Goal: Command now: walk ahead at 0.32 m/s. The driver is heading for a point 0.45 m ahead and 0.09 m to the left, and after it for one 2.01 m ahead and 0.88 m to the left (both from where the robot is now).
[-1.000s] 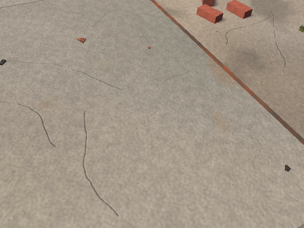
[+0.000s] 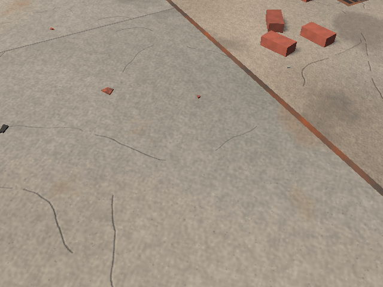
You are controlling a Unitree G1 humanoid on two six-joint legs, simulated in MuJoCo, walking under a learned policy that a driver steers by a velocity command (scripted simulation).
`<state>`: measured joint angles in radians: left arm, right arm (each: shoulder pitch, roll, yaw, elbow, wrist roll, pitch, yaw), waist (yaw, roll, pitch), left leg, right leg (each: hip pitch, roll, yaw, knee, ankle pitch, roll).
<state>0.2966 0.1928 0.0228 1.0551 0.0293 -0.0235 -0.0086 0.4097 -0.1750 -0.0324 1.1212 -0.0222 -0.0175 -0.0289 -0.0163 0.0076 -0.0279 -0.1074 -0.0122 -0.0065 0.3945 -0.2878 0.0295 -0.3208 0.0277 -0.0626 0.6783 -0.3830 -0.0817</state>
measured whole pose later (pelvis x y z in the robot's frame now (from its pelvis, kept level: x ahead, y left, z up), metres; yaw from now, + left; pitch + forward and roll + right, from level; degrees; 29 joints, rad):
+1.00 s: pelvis +0.40 +0.00 +0.00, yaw +21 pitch +1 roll +0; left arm 0.08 0.24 0.04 0.79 0.02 0.03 0.03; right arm 0.32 -0.26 -0.08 0.88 -0.01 0.01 -0.02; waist -0.06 -0.03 0.06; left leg -0.21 -0.17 -0.13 0.40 -0.19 0.12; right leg -0.59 -0.04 0.07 0.91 -0.25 0.06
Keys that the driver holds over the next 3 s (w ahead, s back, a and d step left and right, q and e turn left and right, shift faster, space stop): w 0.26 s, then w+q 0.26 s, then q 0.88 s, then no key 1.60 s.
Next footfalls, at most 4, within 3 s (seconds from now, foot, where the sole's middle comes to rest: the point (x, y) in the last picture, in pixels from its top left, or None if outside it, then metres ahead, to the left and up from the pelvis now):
0.56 left None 0.42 0.05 -0.78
1.20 right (228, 285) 0.56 -0.09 -0.78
1.66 left None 0.41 0.07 -0.78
1.98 right None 0.53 -0.11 -0.78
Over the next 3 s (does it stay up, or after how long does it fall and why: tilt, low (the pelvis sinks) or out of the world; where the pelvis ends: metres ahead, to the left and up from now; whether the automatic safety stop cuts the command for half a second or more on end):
stays up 0.44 -0.05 0.00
